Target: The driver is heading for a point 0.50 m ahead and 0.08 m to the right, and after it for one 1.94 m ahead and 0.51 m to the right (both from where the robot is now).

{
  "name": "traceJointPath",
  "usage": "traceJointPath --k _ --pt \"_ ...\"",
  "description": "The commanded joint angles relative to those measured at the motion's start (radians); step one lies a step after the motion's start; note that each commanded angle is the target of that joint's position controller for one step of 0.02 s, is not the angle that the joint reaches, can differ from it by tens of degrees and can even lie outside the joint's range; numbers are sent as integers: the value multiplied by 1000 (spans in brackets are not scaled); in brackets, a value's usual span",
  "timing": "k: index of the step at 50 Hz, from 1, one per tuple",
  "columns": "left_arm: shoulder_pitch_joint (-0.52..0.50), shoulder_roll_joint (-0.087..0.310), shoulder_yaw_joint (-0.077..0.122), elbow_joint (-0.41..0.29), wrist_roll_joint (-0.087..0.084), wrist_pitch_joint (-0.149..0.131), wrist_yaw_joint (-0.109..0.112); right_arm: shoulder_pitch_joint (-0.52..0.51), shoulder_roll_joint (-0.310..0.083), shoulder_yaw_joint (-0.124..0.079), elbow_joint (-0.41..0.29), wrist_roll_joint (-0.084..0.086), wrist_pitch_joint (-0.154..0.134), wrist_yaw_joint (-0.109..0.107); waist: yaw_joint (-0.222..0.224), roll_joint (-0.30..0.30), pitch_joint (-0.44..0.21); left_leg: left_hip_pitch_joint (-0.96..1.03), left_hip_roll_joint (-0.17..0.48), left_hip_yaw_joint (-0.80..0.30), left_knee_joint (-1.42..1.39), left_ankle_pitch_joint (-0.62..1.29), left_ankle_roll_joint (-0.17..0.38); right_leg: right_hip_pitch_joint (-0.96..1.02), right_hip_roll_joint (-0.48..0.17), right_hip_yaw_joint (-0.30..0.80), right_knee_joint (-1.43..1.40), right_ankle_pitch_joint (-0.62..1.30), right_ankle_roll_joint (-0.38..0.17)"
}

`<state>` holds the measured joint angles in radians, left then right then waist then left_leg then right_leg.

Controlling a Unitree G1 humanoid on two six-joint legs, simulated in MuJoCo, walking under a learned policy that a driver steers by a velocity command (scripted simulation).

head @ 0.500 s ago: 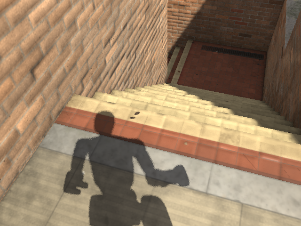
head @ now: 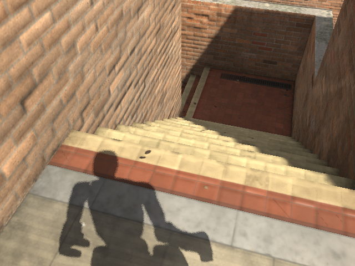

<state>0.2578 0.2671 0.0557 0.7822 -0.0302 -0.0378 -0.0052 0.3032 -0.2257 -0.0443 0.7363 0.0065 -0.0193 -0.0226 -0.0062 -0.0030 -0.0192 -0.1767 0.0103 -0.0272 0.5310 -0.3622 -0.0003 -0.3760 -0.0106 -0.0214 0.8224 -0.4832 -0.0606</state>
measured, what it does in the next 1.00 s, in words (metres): walks ahead, turning right: right foot, then left foot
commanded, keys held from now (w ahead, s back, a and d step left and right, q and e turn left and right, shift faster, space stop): w+e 0.46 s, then w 0.14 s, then no key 0.40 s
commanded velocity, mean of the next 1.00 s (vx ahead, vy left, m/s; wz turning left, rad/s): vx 0.34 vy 0.00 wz -0.32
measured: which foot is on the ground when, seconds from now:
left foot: down 0.00-0.10, up 0.12-0.56, down 0.58-1.00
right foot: up 0.00-0.08, down 0.10-0.60, up 0.62-0.88, down 0.90-1.00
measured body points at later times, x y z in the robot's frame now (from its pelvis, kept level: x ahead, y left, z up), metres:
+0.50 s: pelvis +0.19 -0.05 +0.01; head +0.22 -0.09 +0.45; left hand +0.24 +0.23 -0.10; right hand +0.41 -0.33 -0.05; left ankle +0.41 +0.05 -0.70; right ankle +0.04 -0.11 -0.73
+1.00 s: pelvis +0.41 -0.08 +0.00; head +0.43 -0.10 +0.45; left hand +0.66 +0.07 -0.10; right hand +0.44 -0.36 -0.12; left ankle +0.41 +0.03 -0.73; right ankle +0.45 -0.23 -0.73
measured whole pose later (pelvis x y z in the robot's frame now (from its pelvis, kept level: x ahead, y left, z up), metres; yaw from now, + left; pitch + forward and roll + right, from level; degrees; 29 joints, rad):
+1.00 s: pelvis +0.41 -0.08 +0.00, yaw -20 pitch +3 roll +3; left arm 0.10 0.25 -0.02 0.76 0.01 -0.09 -0.08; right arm 0.20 -0.24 -0.02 0.80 0.00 -0.11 0.06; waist -0.02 -0.03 0.00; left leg -0.22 -0.08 0.05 0.47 -0.30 0.04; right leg -0.46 -0.07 0.01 0.55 -0.14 0.00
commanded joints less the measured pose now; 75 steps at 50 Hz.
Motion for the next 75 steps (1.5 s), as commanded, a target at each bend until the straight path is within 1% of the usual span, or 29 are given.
traceJointPath --k 1,4,5,6,7,8,10,12,17,23,26,28,29,30,31,32,33,34,36,39,42,45,46,47,48,49,52,57,75 --pt "-111 60 10 -100 -4 -35 -22 -63 -194 -58 -59 16 -31 -2 -13 146 112 7 267 -269 -327 -155 176 -136 -58 13 -82 31 -45" --pt "139 80 33 9 13 -27 -30 -128 -162 -52 -71 9 -24 9 94 68 10 -188 138 -35 -118 -39 109 297 66 -107 -218 244 -23" --pt "239 131 53 25 10 -27 -26 -138 -113 -38 -83 -2 -30 9 132 -79 -2 -280 67 68 172 26 54 397 -13 63 -315 177 -59" --pt "285 271 75 -10 9 -38 -23 -163 -61 -22 -156 -13 -49 7 116 -371 -5 -564 -75 91 542 -167 -28 493 -275 672 -564 3 -230" --pt "254 230 57 -33 21 -52 -29 -144 -102 -28 -159 26 -74 9 98 -290 -19 -688 -52 -62 689 -216 -4 508 -358 899 -688 -201 -315" --pt "200 185 46 -50 25 -63 -26 -170 -144 -36 -156 49 -92 17 83 -189 65 -757 6 -82 727 -130 26 471 -354 827 -669 -197 -293" --pt "128 150 31 -76 27 -58 -20 -176 -149 -41 -128 5 -109 21 50 -42 81 -695 64 -72 617 46 43 396 -264 596 -623 39 -217" --pt "127 131 22 -84 24 -48 -8 -182 -147 -48 -123 -14 -106 30 35 -66 58 -592 64 -53 495 149 24 354 -191 455 -635 233 -180" --pt "187 145 28 -62 14 -32 26 -316 -90 -28 -147 -9 -95 40 62 -74 72 -511 -2 -12 180 347 -38 297 -125 302 -627 477 -152" --pt "229 157 40 -37 -3 -15 38 -469 -106 -27 -193 7 -109 62 99 -97 97 -409 -34 -31 -16 431 -34 281 -150 367 -573 440 -135" --pt "208 159 47 -30 4 -6 43 -419 -134 -38 -178 7 -120 64 68 -127 80 -327 -29 -20 -49 379 3 345 -181 376 -517 575 -113" --pt "182 150 46 -41 12 -1 37 -252 -185 -66 -137 1 -124 51 -19 -139 -34 -84 -55 30 -88 350 63 353 -121 321 -314 904 -76" --pt "313 18 -28 65 219 -54 -66 -41 -110 -14 -52 -47 -90 41 -91 52 -232 285 16 -10 56 535 144 241 -23 268 -106 847 -32" --pt "465 -75 -36 28 190 -86 -107 176 -173 -22 -33 -83 -73 50 -77 273 -437 817 238 -400 18 376 421 -210 179 225 240 272 33" --pt "313 34 -18 13 123 -108 -133 267 -153 -11 -3 -90 -68 53 -168 242 -352 786 327 -719 -161 102 442 -491 204 198 570 -85 42" --pt "136 105 13 -19 88 -114 -120 147 -148 -14 -9 -72 -84 54 -138 109 -57 509 325 -620 -232 40 343 -600 115 197 631 19 16" --pt "72 112 14 -28 86 -107 -88 53 -126 -4 -6 -46 -89 52 -80 59 0 267 321 -501 -263 182 326 -511 41 174 602 110 3" --pt "84 101 1 -31 111 -93 -61 13 -67 18 0 -33 -94 43 -23 56 -89 167 307 -394 -275 462 327 -368 -19 171 535 154 -1" --pt "47 47 -28 -63 142 -66 -42 -118 -8 36 -24 -33 -113 29 59 51 -94 3 268 -259 -319 808 320 -221 -78 144 412 80 31" --pt "121 19 -44 -31 102 -55 -62 -274 -110 9 -62 -35 -142 46 135 23 -91 -240 113 6 -289 969 223 29 -95 48 74 237 111" --pt "77 7 -61 -15 74 -42 -94 -213 -167 -10 -30 -47 -131 80 101 11 -61 -318 115 8 -239 894 207 144 -72 23 -107 478 140" --pt "37 98 -31 -18 64 -83 -69 -138 -100 10 14 -11 -123 112 102 -20 -89 -199 112 -51 -97 773 165 189 -85 67 -279 724 58" --pt "-24 157 -18 -46 43 -94 -57 -56 -72 13 25 5 -117 111 45 -59 -130 -113 48 -18 -65 658 92 199 -137 109 -330 1029 -23" --pt "-158 150 -37 -94 18 -94 -67 177 -51 14 69 7 -114 97 -97 -104 -243 -24 23 -11 -76 457 18 252 -246 215 -328 1117 -153" --pt "-215 109 -45 -109 28 -77 -79 177 -110 1 77 8 -102 81 -88 -63 -223 25 14 5 -78 404 1 183 -218 194 -298 928 -135" --pt "-194 123 -36 -93 36 -63 -79 85 -146 -12 50 2 -91 76 -48 -60 -171 26 7 15 -64 393 26 109 -170 161 -316 745 -82" --pt "-185 111 -30 -80 33 -44 -72 -10 -119 -4 24 4 -73 92 -10 -31 -85 -98 18 -9 -150 186 47 131 -122 135 -337 442 -11" --pt "-208 119 -25 -77 35 -57 -66 -75 -151 -19 3 -2 -80 90 5 -38 -117 -58 16 4 -116 337 45 181 -98 102 -301 615 -16" --pt "-236 153 -4 -18 32 -44 -53 -95 -193 -33 48 -5 -62 92 8 -10 -40 -71 29 -2 -144 193 37 215 -57 70 -340 505 12"
Keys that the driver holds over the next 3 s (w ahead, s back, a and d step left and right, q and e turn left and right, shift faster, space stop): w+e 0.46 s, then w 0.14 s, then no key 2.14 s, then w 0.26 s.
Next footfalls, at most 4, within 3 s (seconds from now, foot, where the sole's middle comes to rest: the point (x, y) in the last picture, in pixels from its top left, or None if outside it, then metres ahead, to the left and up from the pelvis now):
0.10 right None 0.08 -0.12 -0.77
0.58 left None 0.45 0.01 -0.77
0.90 right None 0.49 -0.24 -0.77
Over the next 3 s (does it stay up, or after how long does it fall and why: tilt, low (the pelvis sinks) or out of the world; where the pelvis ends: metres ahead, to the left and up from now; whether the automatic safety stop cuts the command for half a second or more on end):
stays up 0.49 -0.15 0.00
